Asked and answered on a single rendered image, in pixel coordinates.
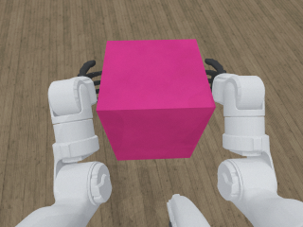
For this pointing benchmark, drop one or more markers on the carton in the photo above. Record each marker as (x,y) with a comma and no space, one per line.
(154,98)

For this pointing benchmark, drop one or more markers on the right robot forearm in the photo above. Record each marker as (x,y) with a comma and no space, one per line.
(243,100)

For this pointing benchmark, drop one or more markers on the left robot forearm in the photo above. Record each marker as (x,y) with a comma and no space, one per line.
(70,103)

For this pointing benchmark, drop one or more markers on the left robot hand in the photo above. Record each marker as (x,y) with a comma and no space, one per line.
(86,66)

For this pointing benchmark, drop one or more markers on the right robot hand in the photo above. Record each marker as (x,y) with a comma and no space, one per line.
(213,73)

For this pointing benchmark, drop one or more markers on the robot left upper arm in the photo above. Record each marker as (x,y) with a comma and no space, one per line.
(79,190)

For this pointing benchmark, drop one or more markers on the right robot thigh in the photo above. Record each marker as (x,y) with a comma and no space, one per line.
(184,212)

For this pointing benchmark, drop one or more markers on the robot right upper arm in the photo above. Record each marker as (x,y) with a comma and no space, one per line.
(250,184)

